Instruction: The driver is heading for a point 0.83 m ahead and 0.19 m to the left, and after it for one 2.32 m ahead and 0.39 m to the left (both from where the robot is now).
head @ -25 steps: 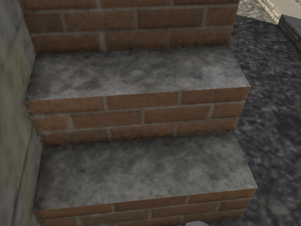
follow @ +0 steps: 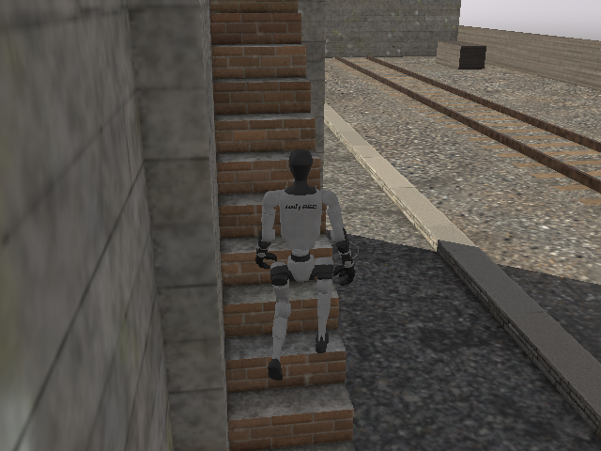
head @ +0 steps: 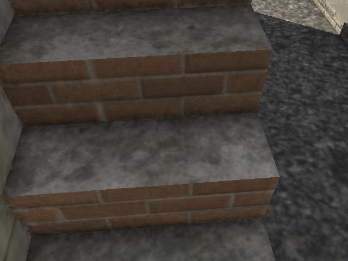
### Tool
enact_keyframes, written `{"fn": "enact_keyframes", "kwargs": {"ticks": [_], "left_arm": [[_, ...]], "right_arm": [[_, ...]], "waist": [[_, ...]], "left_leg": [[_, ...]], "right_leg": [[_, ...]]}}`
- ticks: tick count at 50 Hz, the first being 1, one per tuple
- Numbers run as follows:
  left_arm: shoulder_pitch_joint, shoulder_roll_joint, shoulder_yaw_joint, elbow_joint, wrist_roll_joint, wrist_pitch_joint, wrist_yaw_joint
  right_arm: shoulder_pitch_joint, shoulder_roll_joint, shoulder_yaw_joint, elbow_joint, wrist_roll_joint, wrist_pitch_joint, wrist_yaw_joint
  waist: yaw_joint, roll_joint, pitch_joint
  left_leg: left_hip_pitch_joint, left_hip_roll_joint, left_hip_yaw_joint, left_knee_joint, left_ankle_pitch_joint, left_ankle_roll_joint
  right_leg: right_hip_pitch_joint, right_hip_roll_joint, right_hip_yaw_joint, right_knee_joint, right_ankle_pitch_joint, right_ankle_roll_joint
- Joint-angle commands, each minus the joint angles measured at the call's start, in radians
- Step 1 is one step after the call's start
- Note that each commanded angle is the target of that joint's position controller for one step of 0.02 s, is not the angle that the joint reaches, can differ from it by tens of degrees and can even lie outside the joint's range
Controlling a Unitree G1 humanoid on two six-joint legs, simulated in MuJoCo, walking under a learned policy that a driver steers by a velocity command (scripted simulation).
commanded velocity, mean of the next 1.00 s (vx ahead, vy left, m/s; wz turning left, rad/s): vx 0.50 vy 0.00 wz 0.00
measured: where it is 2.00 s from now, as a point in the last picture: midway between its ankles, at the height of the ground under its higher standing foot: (159, 68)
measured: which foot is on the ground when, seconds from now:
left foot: up 0.00-0.50, down 0.52-1.00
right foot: down 0.00-0.54, up 0.56-1.00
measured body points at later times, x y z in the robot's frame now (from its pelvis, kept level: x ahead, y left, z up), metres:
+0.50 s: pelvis +0.16 +0.12 +0.15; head +0.17 +0.11 +0.60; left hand +0.11 +0.38 +0.02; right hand +0.41 -0.06 +0.09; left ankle +0.28 +0.26 -0.36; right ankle +0.12 -0.12 -0.59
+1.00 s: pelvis +0.27 +0.18 +0.35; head +0.26 +0.25 +0.80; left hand +0.33 +0.39 +0.18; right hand +0.33 -0.06 +0.26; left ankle +0.28 +0.27 -0.38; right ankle +0.38 -0.02 -0.04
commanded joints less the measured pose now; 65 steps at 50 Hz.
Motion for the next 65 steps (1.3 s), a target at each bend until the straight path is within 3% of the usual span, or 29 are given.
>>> {"fn": "enact_keyframes", "kwargs": {"ticks": [1,3,4,8,11,15,17,20,22,23,24,25,26,27,28,29,31,33,35,39,43,50,52,56,59,62,63,64,65], "left_arm": [[0.116,0.149,0.061,0.124,-0.003,-0.054,0.013],[0.081,0.035,0.024,0.198,-0.002,-0.103,-0.015],[0.089,0.031,0.018,0.209,-0.001,-0.129,-0.021],[0.131,0.135,0.052,0.238,0.019,-0.194,-0.033],[0.215,0.206,0.077,0.278,0.01,-0.196,-0.006],[0.339,0.196,0.074,0.312,0.027,-0.211,-0.006],[0.363,0.207,0.073,0.318,0.027,-0.217,-0.007],[0.295,0.246,0.072,0.299,0.005,-0.222,-0.004],[0.303,0.268,0.082,0.309,-0.012,-0.196,0.034],[0.31,0.288,0.084,0.342,-0.06,-0.175,0.036],[0.274,0.259,0.081,0.328,-0.044,-0.143,0.042],[0.212,0.286,0.08,0.27,-0.061,-0.129,0.04],[0.237,0.312,0.087,0.282,-0.075,-0.13,0.013],[0.117,0.287,0.091,0.235,-0.087,-0.141,-0.019],[0.107,0.181,0.1,0.202,-0.092,-0.144,-0.08],[0.049,0.12,0.095,0.171,-0.069,-0.13,-0.077],[0.1,0.092,0.068,0.155,-0.008,-0.079,-0.075],[0.181,0.092,0.055,0.193,0.018,-0.037,-0.048],[0.194,0.084,0.047,0.204,0.01,-0.001,-0.04],[0.118,0.018,0.021,0.187,0.003,0.036,-0.01],[0.145,0.029,0.031,0.232,-0.018,0.075,-0.002],[0.019,0.024,0.022,0.152,-0.009,0.042,-0.003],[-0.018,0.044,0.027,0.122,-0.005,0.037,-0.001],[-0.148,0.016,-0.004,0.033,0.013,0.028,-0.017],[-0.179,0.028,-0.003,-0.058,0.012,0.038,-0.02],[-0.267,0.039,-0.002,-0.132,0.013,0.045,-0.037],[-0.279,0.042,-0.017,-0.151,0.011,0.049,-0.054],[-0.383,-0.006,-0.045,-0.214,-0.003,0.051,-0.058],[-0.33,-0.031,-0.05,-0.207,-0.017,0.058,-0.055]], "right_arm": [[-0.238,0.13,0.049,-0.284,-0.04,-0.004,-0.009],[-0.085,0.11,0.048,-0.266,-0.024,0.034,-0.037],[-0.041,0.084,0.037,-0.243,-0.019,0.052,-0.053],[-0.033,0.076,0.018,-0.201,-0.004,0.09,-0.076],[-0.261,0.125,0.032,-0.296,0.024,0.085,-0.078],[-0.329,0.097,0.032,-0.335,0.014,0.077,-0.096],[-0.389,0.123,0.047,-0.346,0.032,0.082,-0.104],[-0.452,0.114,0.059,-0.397,0.038,0.097,-0.105],[-0.484,0.113,0.069,-0.421,0.028,0.122,-0.088],[-0.467,0.141,0.102,-0.452,0.025,0.143,-0.086],[-0.358,0.159,0.108,-0.404,0.033,0.157,-0.09],[-0.142,0.12,0.082,-0.318,0.063,0.142,-0.095],[0.081,0.029,0.05,-0.229,0.055,0.119,-0.106],[0.313,-0.154,0.009,-0.178,-0.005,0.107,-0.108],[0.291,-0.329,-0.032,-0.157,0.01,0.123,-0.153],[0.109,-0.343,-0.033,-0.203,0.024,0.11,-0.178],[-0.172,-0.216,-0.016,-0.19,0.031,0.105,-0.14],[-0.247,-0.053,0.027,-0.15,0.027,0.087,-0.11],[-0.186,-0.001,0.046,-0.12,0.015,0.066,-0.108],[-0.007,-0.005,0.048,-0.084,0.019,0.028,-0.089],[0.091,-0.021,0.055,-0.096,0.051,0.039,-0.088],[0.18,-0.097,0.032,-0.14,0.04,0.058,-0.123],[0.16,-0.095,0.023,-0.145,0.056,0.035,-0.122],[0.225,-0.069,0.007,-0.098,0.043,-0.004,-0.101],[0.262,-0.011,0.024,-0.052,0.022,-0.03,-0.118],[0.289,-0.058,-0.001,-0.008,-0.006,-0.036,-0.129],[0.263,-0.077,-0.005,-0.019,0.013,-0.031,-0.119],[0.277,-0.056,-0.002,0.015,0.026,-0.028,-0.134],[0.254,-0.044,-0.003,0.049,0.008,-0.027,-0.142]], "waist": [[-0.044,-0.106,-0.064],[-0.131,-0.091,0.01],[-0.146,-0.089,0.027],[-0.125,-0.117,0.087],[-0.067,-0.112,0.102],[-0.02,-0.143,0.061],[-0.008,-0.169,0.098],[-0.041,-0.213,0.155],[-0.027,-0.298,0.107],[-0.044,-0.359,0.114],[-0.082,-0.364,0.028],[-0.145,-0.356,-0.158],[-0.234,-0.305,-0.301],[-0.362,0.017,-0.336],[-0.282,0.325,-0.439],[-0.211,0.22,-0.368],[0.006,0.033,-0.164],[0.053,0.049,-0.078],[0.056,0.04,-0.048],[0.018,0.016,0.099],[0.022,0.049,0.104],[-0.042,0.011,0.098],[-0.015,0.061,0.084],[-0.048,0.039,0.095],[-0.02,0.141,0.121],[-0.058,0.088,0.121],[-0.08,0.06,0.095],[-0.132,0.155,0.101],[-0.097,0.177,0.044]], "left_leg": [[-0.494,-0.081,-0.072,0.906,-0.017,-0.012],[-0.534,-0.076,-0.07,0.844,-0.077,-0.011],[-0.52,-0.077,-0.065,0.766,-0.076,-0.011],[-0.499,-0.148,0.022,0.762,-0.007,-0.029],[-0.741,-0.136,-0.003,1.002,-0.147,-0.021],[-0.984,-0.085,-0.009,1.13,-0.316,-0.03],[-1.022,-0.048,-0.012,1.066,-0.378,-0.031],[-0.958,0.032,0.053,0.745,-0.449,-0.02],[-0.827,0.132,0.184,0.478,-0.442,0.014],[-0.619,0.149,0.254,0.167,-0.594,0.067],[-0.36,0.114,0.288,0.04,-0.669,0.08],[-0.058,0.013,0.31,-0.033,-0.568,0.051],[0.102,-0.082,0.219,-0.15,-0.534,0.067],[0.193,0.092,-0.361,-0.673,-0.848,0.048],[0.293,0.239,-0.925,-1.254,-1.182,-0.01],[0.244,0.313,-1.018,-1.348,-1.059,-0.118],[-0.016,0.295,-0.728,-1.047,-0.915,-0.083],[-0.098,0.271,-0.383,-0.829,-0.712,-0.031],[-0.092,0.28,-0.295,-0.86,-0.626,-0.029],[0.028,0.278,-0.064,-0.97,-0.463,-0.003],[0.045,0.268,0.024,-1.063,-0.465,0.026],[0.323,0.345,-0.038,-1.103,-0.456,0.042],[0.372,0.375,-0.06,-1.135,-0.478,0.081],[0.505,0.383,-0.066,-1.202,-0.483,0.129],[0.525,0.349,-0.036,-1.251,-0.446,0.16],[0.603,0.365,-0.008,-1.332,-0.379,0.159],[0.582,0.35,0.034,-1.422,-0.326,0.172],[0.542,0.361,0.055,-1.479,-0.116,0.17],[0.536,0.316,0.146,-1.458,0.025,0.151]], "right_leg": [[0.309,-0.255,0.809,-0.877,-0.456,-0.149],[0.28,-0.214,0.55,-0.838,-0.288,-0.07],[0.303,-0.212,0.481,-0.87,-0.196,-0.054],[0.288,-0.236,0.28,-0.987,0.045,-0.077],[0.492,-0.31,0.274,-1.076,0.077,-0.114],[0.779,-0.363,0.219,-1.093,0.155,-0.109],[0.776,-0.386,0.187,-1.144,0.133,-0.108],[0.675,-0.367,0.107,-1.262,0.105,-0.073],[0.722,-0.334,0.055,-1.4,0.112,-0.087],[0.625,-0.29,0.014,-1.51,0.269,-0.104],[0.562,-0.25,-0.039,-1.474,0.39,-0.118],[0.614,-0.244,-0.048,-1.322,1.035,-0.147],[0.711,-0.206,-0.03,-1.004,1.553,-0.134],[0.55,-0.087,0.012,-0.453,1.211,-0.021],[0.338,0.112,0.289,-0.057,0.394,0.03],[0.193,0.204,0.578,0.415,0.351,0.098],[0.055,0.173,0.497,0.653,0.502,0.097],[-0.009,0.194,0.448,0.681,0.577,0.084],[-0.065,0.22,0.441,0.785,0.531,0.06],[-0.324,0.22,0.394,0.729,0.313,0.025],[-0.384,0.217,0.322,0.773,0.321,0.061],[-0.638,0.183,0.361,0.772,0.352,0.079],[-0.689,0.153,0.387,0.793,0.357,0.056],[-0.837,0.043,0.283,0.849,0.235,0.031],[-0.798,-0.054,0.223,0.834,0.122,0.025],[-0.789,-0.114,0.165,0.728,0.094,0.029],[-0.65,-0.121,0.081,0.491,0.038,0.006],[-0.498,-0.14,0.089,0.305,-0.118,-0.054],[-0.322,-0.113,0.078,0.142,-0.119,-0.079]]}}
